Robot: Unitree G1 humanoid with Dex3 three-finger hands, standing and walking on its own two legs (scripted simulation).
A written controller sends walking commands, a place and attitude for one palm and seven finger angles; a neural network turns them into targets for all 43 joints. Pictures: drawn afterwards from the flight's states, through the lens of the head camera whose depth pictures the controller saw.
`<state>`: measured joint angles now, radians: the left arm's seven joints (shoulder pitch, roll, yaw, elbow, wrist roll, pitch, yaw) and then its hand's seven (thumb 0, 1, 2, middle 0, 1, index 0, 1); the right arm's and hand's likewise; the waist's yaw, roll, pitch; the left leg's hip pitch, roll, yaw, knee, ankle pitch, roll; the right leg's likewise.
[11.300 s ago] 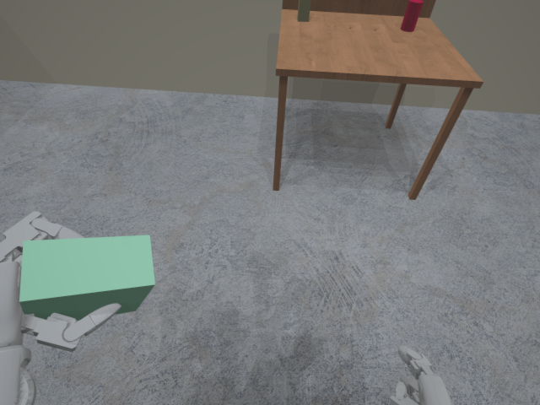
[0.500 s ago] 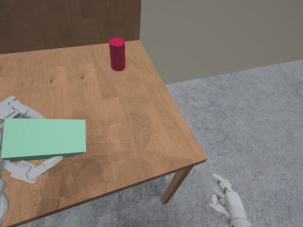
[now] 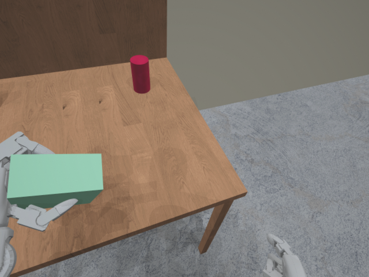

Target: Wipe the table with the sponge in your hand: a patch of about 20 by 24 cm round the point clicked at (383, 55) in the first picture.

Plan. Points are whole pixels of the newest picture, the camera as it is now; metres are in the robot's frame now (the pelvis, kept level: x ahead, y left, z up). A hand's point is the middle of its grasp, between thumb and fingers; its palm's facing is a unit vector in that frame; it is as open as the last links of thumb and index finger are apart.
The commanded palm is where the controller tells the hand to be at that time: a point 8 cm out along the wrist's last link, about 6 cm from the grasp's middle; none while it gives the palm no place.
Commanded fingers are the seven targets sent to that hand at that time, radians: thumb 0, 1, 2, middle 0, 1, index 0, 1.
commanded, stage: come to a stop and stand still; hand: left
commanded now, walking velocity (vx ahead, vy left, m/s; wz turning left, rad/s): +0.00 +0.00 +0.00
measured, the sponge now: (70, 182) +0.23 +0.22 +0.14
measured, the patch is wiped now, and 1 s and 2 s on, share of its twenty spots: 0.00 0.00 0.00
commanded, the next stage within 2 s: look again from close up in 1.00 s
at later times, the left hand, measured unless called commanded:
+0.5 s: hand (38, 170) +0.23 +0.26 +0.17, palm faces +0.41 -0.83 -0.38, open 9.9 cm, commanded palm +0.16 +0.27 +0.17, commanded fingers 0.00 0.10 1.30 -1.20 -1.60 -1.20 -1.60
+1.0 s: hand (39, 181) +0.22 +0.26 +0.15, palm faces +0.39 -0.87 -0.31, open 9.9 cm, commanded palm +0.16 +0.29 +0.17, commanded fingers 0.00 0.10 1.30 -1.20 -1.60 -1.20 -1.60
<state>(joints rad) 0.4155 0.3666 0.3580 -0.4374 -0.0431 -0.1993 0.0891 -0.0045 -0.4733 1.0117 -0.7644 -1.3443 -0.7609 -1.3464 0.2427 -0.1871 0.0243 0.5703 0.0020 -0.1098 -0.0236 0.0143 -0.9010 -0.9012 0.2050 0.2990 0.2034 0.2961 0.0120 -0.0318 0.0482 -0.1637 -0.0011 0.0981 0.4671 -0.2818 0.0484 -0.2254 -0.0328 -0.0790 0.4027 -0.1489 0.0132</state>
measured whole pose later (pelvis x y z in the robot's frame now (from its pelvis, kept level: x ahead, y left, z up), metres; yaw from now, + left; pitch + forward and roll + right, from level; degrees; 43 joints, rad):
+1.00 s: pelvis +0.00 +0.00 +0.00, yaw +1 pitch -1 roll -1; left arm 0.40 0.36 0.35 -0.46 -0.05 -0.22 0.10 0.00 -0.47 1.02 -0.76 -1.35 -0.76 -1.35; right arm 0.18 -0.18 0.02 0.55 0.00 -0.15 -0.02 0.01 -0.90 -0.90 0.20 0.30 0.20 0.30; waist 0.02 -0.06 0.07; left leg -0.17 -0.01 0.08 0.49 -0.30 0.05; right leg -0.22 -0.04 -0.09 0.42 -0.17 0.02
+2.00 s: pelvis +0.01 -0.04 +0.00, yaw +1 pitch -1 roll -1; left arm 0.42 0.38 0.37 -0.53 -0.07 -0.18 0.09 0.00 -0.47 1.02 -0.76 -1.35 -0.76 -1.35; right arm 0.19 -0.17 0.00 0.55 0.00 -0.11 -0.01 0.01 -0.90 -0.90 0.21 0.30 0.20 0.30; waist 0.01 -0.05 0.08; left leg -0.20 0.06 0.06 0.54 -0.32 -0.01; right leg -0.24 0.02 -0.12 0.45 -0.19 -0.04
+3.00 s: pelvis +0.00 +0.00 +0.00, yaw +2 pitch -1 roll -2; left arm 0.39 0.40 0.36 -0.49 0.00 -0.17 0.09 -0.01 -0.47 1.02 -0.76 -1.35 -0.76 -1.35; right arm 0.24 -0.18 0.01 0.57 -0.01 -0.13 -0.03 0.01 -0.90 -0.90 0.21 0.30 0.20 0.30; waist 0.03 -0.05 0.06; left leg -0.18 -0.01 0.06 0.47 -0.28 0.05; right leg -0.21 -0.04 -0.11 0.38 -0.15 0.01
